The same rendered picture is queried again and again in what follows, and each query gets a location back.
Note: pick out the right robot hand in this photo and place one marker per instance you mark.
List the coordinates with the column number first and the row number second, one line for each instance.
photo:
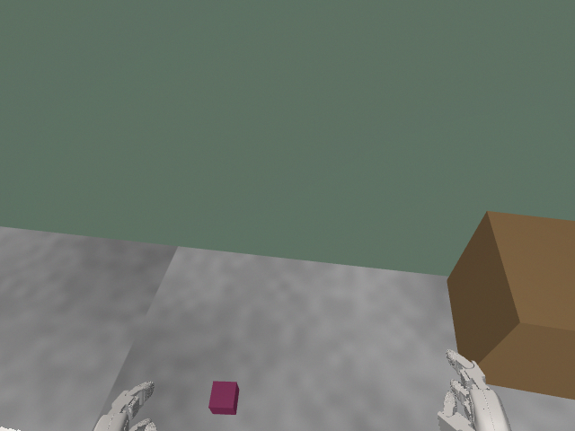
column 482, row 405

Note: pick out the left robot hand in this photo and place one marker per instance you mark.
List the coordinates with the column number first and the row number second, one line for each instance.
column 125, row 407

